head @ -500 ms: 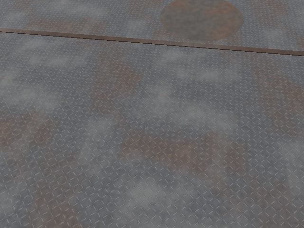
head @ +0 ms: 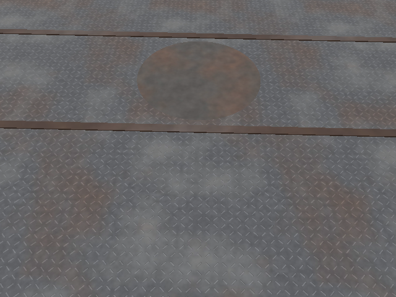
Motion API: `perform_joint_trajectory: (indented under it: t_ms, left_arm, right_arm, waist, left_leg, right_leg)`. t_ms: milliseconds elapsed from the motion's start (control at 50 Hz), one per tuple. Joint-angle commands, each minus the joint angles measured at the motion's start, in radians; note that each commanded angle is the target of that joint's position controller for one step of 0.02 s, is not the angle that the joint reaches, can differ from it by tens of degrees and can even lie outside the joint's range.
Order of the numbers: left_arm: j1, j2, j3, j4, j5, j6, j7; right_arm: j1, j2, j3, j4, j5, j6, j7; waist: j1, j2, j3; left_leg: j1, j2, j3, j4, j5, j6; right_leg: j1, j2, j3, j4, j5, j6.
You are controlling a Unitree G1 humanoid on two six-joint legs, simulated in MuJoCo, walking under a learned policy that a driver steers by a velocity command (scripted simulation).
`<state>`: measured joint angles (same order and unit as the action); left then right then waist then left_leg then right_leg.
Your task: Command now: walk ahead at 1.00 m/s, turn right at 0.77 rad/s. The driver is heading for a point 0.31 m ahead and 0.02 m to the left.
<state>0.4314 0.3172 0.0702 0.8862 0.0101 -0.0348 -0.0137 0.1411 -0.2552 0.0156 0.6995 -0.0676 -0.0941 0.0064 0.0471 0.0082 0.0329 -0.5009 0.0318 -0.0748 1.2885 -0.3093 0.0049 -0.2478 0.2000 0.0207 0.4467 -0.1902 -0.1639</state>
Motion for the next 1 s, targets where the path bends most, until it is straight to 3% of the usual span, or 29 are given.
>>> perform_joint_trajectory:
  t_ms: [20,80,140,200,220,240,260,280,300,320,340,360,400,420,460,480,520,540,560,600,620,640,660,680,720,760,780,880,1000]
  left_arm:
    - [-0.018,0.129,0.025,-0.073,-0.009,-0.042,0.002]
    - [0.005,0.119,0.03,-0.072,-0.016,-0.051,-0.001]
    - [0.123,0.1,0.028,-0.02,-0.038,-0.052,-0.002]
    - [0.164,0.109,0.026,0.013,-0.019,-0.048,0.024]
    - [0.161,0.061,0.016,0.017,-0.048,-0.032,0.043]
    - [0.069,0.11,0.021,0.001,-0.038,-0.021,0.049]
    - [-0.051,0.096,0.015,-0.062,-0.009,-0.016,0.047]
    - [0.064,-0.037,-0.021,-0.076,0.029,-0.02,0.04]
    - [0.215,0.014,-0.024,-0.048,-0.003,-0.031,0.026]
    - [0.201,0.051,-0.019,-0.041,-0.059,-0.025,0.02]
    - [0.042,0.09,-0.016,-0.079,-0.058,-0.013,0.031]
    - [-0.154,0.125,-0.005,-0.123,-0.027,-0.003,0.039]
    - [-0.101,0.031,-0.014,-0.137,-0.018,0.007,0.038]
    - [-0.105,0.006,-0.021,-0.14,-0.014,0.004,0.037]
    - [-0.098,-0.058,-0.042,-0.144,-0.017,-0.006,0.037]
    - [-0.123,-0.057,-0.047,-0.141,-0.008,-0.01,0.035]
    - [-0.131,-0.037,-0.044,-0.139,-0.018,-0.002,0.029]
    - [-0.194,0.006,-0.035,-0.138,-0.007,0.003,0.027]
    - [-0.19,0.004,-0.033,-0.153,-0.011,0.01,0.026]
    - [-0.253,0.045,-0.02,-0.164,0.006,0.013,0.028]
    - [-0.275,0.054,-0.017,-0.173,0.014,0.014,0.031]
    - [-0.294,0.114,-0.008,-0.196,0.028,0.013,0.039]
    - [-0.313,0.117,-0.01,-0.209,0.027,0.023,0.045]
    - [-0.326,0.043,-0.031,-0.209,0.016,0.033,0.042]
    - [-0.401,0.02,-0.031,-0.202,0.003,0.035,0.024]
    - [-0.402,0.036,-0.027,-0.195,0.005,0.027,0.013]
    - [-0.376,0.042,-0.023,-0.189,0.004,0.023,0.012]
    - [-0.355,0.015,-0.021,-0.151,-0.004,0.013,0.029]
    - [-0.353,0.009,-0.011,-0.101,-0.009,0.02,0.029]
  right_arm:
    - [-0.021,-0.102,-0.006,-0.107,-0.014,0.025,0.009]
    - [-0.185,-0.075,0.014,-0.164,0.012,0.017,0.025]
    - [-0.228,-0.039,0.022,-0.161,0.02,0.0,0.025]
    - [-0.193,-0.07,0.008,-0.149,0.012,-0.015,0.004]
    - [-0.203,-0.149,-0.047,-0.193,0.078,-0.047,-0.005]
    - [-0.046,-0.186,-0.063,-0.155,0.086,-0.061,-0.01]
    - [0.2,-0.203,-0.07,-0.076,0.061,-0.062,-0.015]
    - [0.277,-0.22,-0.061,-0.033,0.022,-0.058,-0.007]
    - [0.35,-0.173,-0.058,-0.029,0.022,-0.046,0.01]
    - [0.304,-0.2,-0.088,-0.006,0.054,-0.034,0.012]
    - [0.189,-0.148,-0.086,-0.03,0.062,-0.022,0.0]
    - [0.128,-0.105,-0.062,-0.033,0.068,-0.021,-0.008]
    - [0.06,-0.097,-0.052,0.007,0.055,-0.017,-0.002]
    - [0.051,-0.078,-0.051,0.016,0.057,-0.016,0.001]
    - [0.006,-0.102,-0.058,0.031,0.056,-0.005,0.006]
    - [0.026,-0.132,-0.071,0.043,0.059,0.002,0.002]
    - [0.016,-0.178,-0.084,0.056,0.064,0.013,-0.002]
    - [0.051,-0.144,-0.077,0.064,0.069,0.01,-0.003]
    - [0.016,-0.175,-0.08,0.067,0.068,0.014,-0.004]
    - [0.041,-0.15,-0.072,0.083,0.075,0.014,-0.003]
    - [0.067,-0.119,-0.061,0.096,0.073,0.014,-0.002]
    - [0.147,-0.089,-0.05,0.108,0.055,0.01,-0.001]
    - [0.252,-0.078,-0.047,0.13,0.048,0.008,-0.001]
    - [0.282,-0.064,-0.04,0.139,0.054,0.019,-0.008]
    - [0.195,-0.087,-0.044,0.13,0.058,0.06,-0.027]
    - [0.177,-0.121,-0.052,0.134,0.042,0.087,-0.033]
    - [0.187,-0.14,-0.058,0.145,0.047,0.088,-0.035]
    - [0.156,-0.098,-0.056,0.168,0.058,0.065,-0.037]
    - [0.135,-0.084,-0.063,0.195,0.061,0.088,-0.045]
  waist:
    - [-0.076,0.018,0.054]
    - [-0.013,-0.019,0.097]
    - [0.067,-0.015,0.05]
    - [0.063,-0.083,-0.025]
    - [0.0,-0.123,-0.097]
    - [-0.123,-0.13,-0.178]
    - [-0.226,-0.125,-0.315]
    - [-0.146,0.206,-0.447]
    - [-0.141,0.26,-0.618]
    - [-0.145,0.232,-0.588]
    - [-0.155,0.094,-0.463]
    - [-0.167,-0.033,-0.234]
    - [-0.032,0.02,-0.124]
    - [-0.029,0.042,-0.092]
    - [0.007,0.077,-0.121]
    - [-0.014,0.091,-0.16]
    - [0.01,0.128,-0.211]
    - [-0.03,0.061,-0.186]
    - [0.012,0.11,-0.182]
    - [-0.009,0.092,-0.132]
    - [-0.012,0.069,-0.105]
    - [-0.055,-0.043,-0.124]
    - [-0.1,-0.165,-0.18]
    - [-0.101,-0.202,-0.218]
    - [-0.102,-0.146,-0.139]
    - [-0.085,-0.116,-0.064]
    - [-0.072,-0.074,-0.054]
    - [-0.067,-0.027,-0.124]
    - [-0.07,-0.019,-0.107]
  left_leg:
    - [-0.124,0.062,0.03,-0.19,-0.007,-0.038]
    - [-0.039,0.051,0.095,-0.517,0.291,-0.055]
    - [0.055,-0.03,0.155,-0.704,0.535,-0.011]
    - [0.139,-0.112,0.145,-0.825,0.505,0.034]
    - [0.237,-0.102,0.052,-0.859,0.519,0.041]
    - [0.353,-0.073,0.064,-0.919,0.643,0.047]
    - [0.642,0.059,-0.02,-0.837,0.824,0.092]
    - [0.978,0.337,-0.267,-0.641,1.472,0.228]
    - [1.137,0.449,-0.485,-0.627,1.562,0.336]
    - [1.113,0.477,-0.553,-0.707,1.15,0.411]
    - [0.912,0.394,-0.513,-0.837,0.809,0.371]
    - [0.6,0.296,-0.364,-0.907,0.884,0.303]
    - [0.361,0.225,-0.253,-0.963,0.866,0.285]
    - [0.274,0.174,-0.178,-0.985,0.9,0.26]
    - [0.177,0.126,-0.078,-0.995,0.961,0.24]
    - [0.174,0.123,-0.064,-0.997,0.955,0.24]
    - [0.193,0.159,-0.074,-0.986,0.805,0.229]
    - [0.18,0.135,-0.051,-0.992,0.788,0.219]
    - [0.172,0.162,-0.072,-0.976,0.651,0.202]
    - [0.124,0.122,-0.078,-0.944,0.409,0.155]
    - [0.114,0.085,-0.065,-0.905,0.293,0.114]
    - [0.082,0.022,-0.03,-0.825,0.122,0.054]
    - [0.067,-0.038,0.026,-0.736,-0.125,0.008]
    - [0.09,-0.025,0.045,-0.691,-0.187,-0.023]
    - [0.217,0.006,0.045,-0.8,0.023,-0.026]
    - [0.235,0.007,0.047,-0.826,0.077,-0.024]
    - [0.224,0.002,0.05,-0.814,0.062,-0.016]
    - [0.253,0.007,0.041,-0.808,0.197,-0.016]
    - [0.286,0.001,0.045,-0.8,0.202,-0.014]
  right_leg:
    - [-0.073,-0.244,0.404,-0.299,-0.019,-0.171]
    - [-0.134,-0.188,0.316,-0.347,0.161,-0.114]
    - [0.022,-0.188,0.244,-0.257,0.673,-0.008]
    - [0.215,-0.195,0.254,-0.098,0.898,0.067]
    - [0.248,-0.231,0.315,0.039,0.85,0.1]
    - [0.272,-0.22,0.277,0.19,0.859,0.125]
    - [0.129,-0.196,0.256,0.468,0.665,0.155]
    - [-0.182,-0.02,0.191,0.87,-0.458,0.21]
    - [-0.323,-0.026,0.299,1.064,-0.541,0.221]
    - [-0.464,-0.094,0.284,1.154,-0.465,0.235]
    - [-0.481,-0.159,0.177,1.077,-0.361,0.227]
    - [-0.416,-0.173,0.101,1.003,-0.312,0.227]
    - [-0.332,-0.216,0.107,0.869,-0.299,0.222]
    - [-0.283,-0.229,0.083,0.752,-0.3,0.216]
    - [-0.15,-0.222,0.03,0.455,-0.19,0.221]
    - [-0.084,-0.215,0.023,0.372,-0.071,0.22]
    - [-0.002,-0.22,0.05,0.267,0.088,0.21]
    - [0.011,-0.198,0.033,0.251,0.121,0.205]
    - [0.042,-0.214,0.056,0.192,0.165,0.187]
    - [0.107,-0.202,0.042,0.09,0.22,0.155]
    - [0.125,-0.23,0.065,0.021,0.245,0.131]
    - [0.192,-0.353,0.178,0.006,0.54,0.082]
    - [0.24,-0.459,0.252,0.024,0.656,-0.004]
    - [0.215,-0.486,0.272,0.009,0.534,-0.064]
    - [0.015,-0.378,0.248,-0.043,0.092,0.01]
    - [-0.047,-0.293,0.172,-0.021,-0.007,0.076]
    - [-0.038,-0.273,0.153,-0.014,0.035,0.088]
    - [0.074,-0.267,0.116,0.083,0.367,0.075]
    - [0.052,-0.261,0.111,0.077,0.343,0.065]
